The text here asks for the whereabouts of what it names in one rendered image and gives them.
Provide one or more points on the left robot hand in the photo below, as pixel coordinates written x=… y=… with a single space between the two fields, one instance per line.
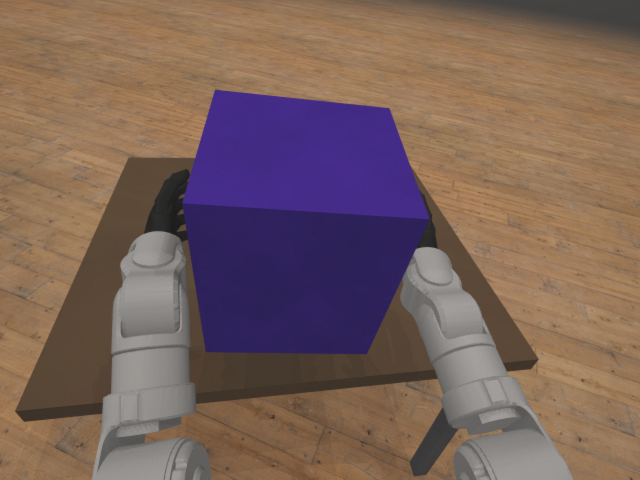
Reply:
x=163 y=215

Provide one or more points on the left robot upper arm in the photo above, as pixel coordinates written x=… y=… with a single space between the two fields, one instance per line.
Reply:
x=172 y=459

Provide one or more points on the right robot hand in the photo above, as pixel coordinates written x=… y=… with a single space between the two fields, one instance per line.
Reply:
x=428 y=238

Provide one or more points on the robot left forearm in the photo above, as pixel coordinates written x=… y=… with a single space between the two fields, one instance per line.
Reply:
x=150 y=382

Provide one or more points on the right robot upper arm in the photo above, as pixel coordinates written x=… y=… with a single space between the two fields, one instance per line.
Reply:
x=523 y=454

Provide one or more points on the robot right forearm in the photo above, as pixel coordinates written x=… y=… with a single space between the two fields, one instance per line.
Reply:
x=478 y=393

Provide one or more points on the table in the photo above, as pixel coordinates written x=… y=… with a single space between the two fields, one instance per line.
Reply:
x=73 y=372

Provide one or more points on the carton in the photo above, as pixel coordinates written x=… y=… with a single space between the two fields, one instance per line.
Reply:
x=302 y=217

